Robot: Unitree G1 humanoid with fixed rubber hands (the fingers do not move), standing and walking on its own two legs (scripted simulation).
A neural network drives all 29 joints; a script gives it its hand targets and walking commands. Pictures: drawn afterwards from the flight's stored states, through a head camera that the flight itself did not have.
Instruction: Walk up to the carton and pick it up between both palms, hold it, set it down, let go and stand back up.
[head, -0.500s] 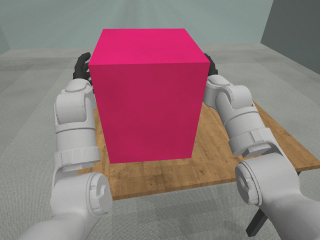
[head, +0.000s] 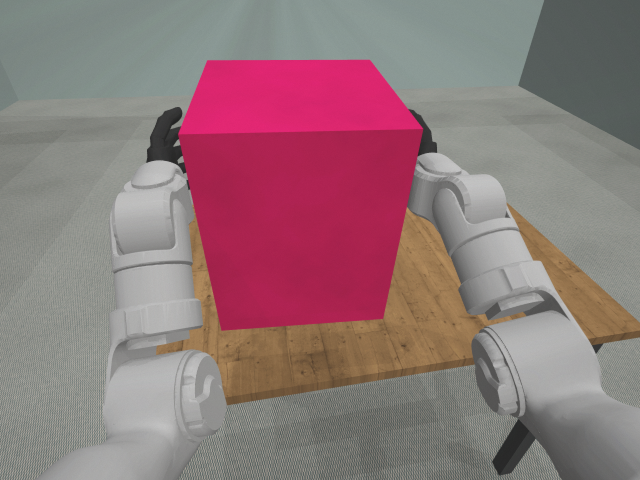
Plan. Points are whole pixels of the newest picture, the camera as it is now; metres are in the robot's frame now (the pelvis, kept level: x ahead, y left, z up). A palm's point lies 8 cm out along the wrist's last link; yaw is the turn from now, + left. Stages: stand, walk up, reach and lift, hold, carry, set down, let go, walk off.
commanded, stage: hold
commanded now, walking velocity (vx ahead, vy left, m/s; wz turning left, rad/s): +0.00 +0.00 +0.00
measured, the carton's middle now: (297, 192) +0.38 +0.00 +0.24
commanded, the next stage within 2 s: none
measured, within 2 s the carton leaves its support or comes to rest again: neither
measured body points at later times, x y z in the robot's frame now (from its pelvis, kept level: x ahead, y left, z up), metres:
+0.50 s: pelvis +0.00 +0.00 +0.00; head -0.09 +0.02 +0.44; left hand +0.38 +0.15 +0.28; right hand +0.37 -0.14 +0.27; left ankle +0.03 +0.12 -0.74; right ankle +0.00 -0.10 -0.74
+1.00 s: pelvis +0.00 +0.00 +0.00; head -0.09 +0.02 +0.44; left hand +0.38 +0.15 +0.28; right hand +0.38 -0.14 +0.27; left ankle +0.03 +0.12 -0.74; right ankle +0.00 -0.10 -0.74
